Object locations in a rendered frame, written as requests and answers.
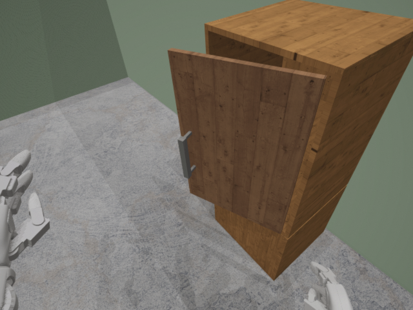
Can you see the cupboard door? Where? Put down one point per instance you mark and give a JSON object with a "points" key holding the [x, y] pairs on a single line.
{"points": [[250, 127]]}

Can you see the handle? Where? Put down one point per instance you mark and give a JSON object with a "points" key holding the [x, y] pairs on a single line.
{"points": [[185, 160]]}

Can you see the robot left forearm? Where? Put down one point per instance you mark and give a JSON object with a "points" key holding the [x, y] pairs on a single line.
{"points": [[8, 297]]}

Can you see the left robot hand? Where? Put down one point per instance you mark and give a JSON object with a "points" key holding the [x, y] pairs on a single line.
{"points": [[12, 186]]}

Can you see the right robot hand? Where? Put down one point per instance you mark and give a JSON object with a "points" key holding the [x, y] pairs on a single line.
{"points": [[334, 297]]}

